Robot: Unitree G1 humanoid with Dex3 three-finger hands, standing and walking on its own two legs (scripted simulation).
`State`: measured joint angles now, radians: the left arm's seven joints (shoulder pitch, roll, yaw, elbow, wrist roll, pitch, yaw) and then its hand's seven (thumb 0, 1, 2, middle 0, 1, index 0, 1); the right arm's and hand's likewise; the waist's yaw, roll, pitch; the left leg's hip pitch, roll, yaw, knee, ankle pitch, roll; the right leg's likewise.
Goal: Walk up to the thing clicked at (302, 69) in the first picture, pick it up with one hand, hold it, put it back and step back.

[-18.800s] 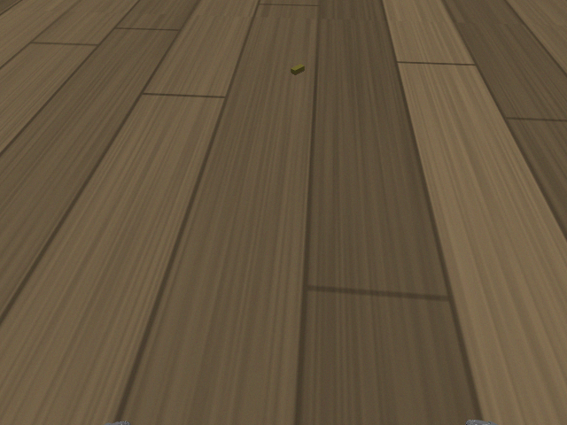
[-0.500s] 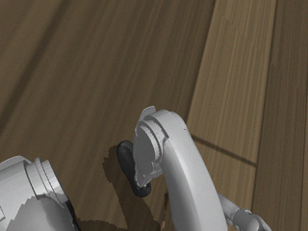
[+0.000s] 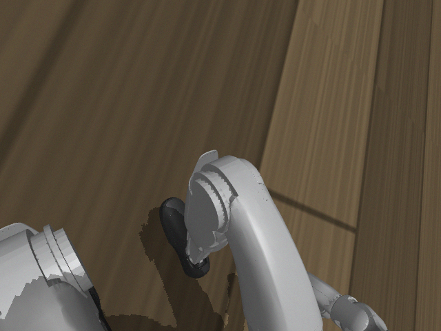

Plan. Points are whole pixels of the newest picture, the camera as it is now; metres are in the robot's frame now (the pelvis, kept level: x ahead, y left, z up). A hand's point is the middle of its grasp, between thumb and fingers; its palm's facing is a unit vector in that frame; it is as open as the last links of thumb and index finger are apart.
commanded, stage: close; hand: left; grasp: from above
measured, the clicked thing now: out of the picture +0.45 +0.34 -0.29
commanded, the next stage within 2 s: settle in 1.10 s
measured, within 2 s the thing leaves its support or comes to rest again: leaves its support in 1.58 s
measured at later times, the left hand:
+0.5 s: hand out of the picture +0.44 +0.33 -0.27, palm faces -0.43 -0.17 -0.89, open 11.1 cm
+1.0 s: hand out of the picture +0.44 +0.33 -0.26, palm faces -0.43 -0.18 -0.89, open 7.8 cm
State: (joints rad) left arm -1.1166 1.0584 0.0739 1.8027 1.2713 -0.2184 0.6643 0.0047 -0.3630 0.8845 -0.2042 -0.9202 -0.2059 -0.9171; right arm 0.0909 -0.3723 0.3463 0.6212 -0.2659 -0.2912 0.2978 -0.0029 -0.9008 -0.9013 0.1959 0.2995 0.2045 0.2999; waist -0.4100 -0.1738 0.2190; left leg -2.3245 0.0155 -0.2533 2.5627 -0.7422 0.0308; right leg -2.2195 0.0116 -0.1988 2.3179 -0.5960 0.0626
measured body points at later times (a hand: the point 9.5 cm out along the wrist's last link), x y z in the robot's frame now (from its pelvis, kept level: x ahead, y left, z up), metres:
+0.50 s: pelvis +0.00 +0.00 +0.00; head +0.28 +0.14 +0.32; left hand +0.46 +0.33 -0.22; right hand +0.06 -0.24 -0.04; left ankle +0.06 +0.11 -0.27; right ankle +0.13 -0.12 -0.27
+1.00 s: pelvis +0.00 +0.00 +0.00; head +0.28 +0.14 +0.32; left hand +0.46 +0.33 -0.21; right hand +0.06 -0.24 -0.04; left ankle +0.06 +0.11 -0.27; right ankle +0.13 -0.12 -0.27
